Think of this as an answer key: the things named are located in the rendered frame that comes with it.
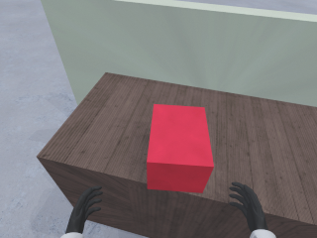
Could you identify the carton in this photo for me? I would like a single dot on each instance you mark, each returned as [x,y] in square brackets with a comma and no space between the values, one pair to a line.
[179,154]

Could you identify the right robot hand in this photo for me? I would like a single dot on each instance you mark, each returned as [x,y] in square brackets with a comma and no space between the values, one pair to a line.
[251,208]

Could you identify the pedestal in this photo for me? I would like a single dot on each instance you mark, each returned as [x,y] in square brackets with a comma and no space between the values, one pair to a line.
[268,145]

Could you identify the left robot hand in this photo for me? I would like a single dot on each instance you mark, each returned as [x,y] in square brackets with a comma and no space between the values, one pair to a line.
[80,212]

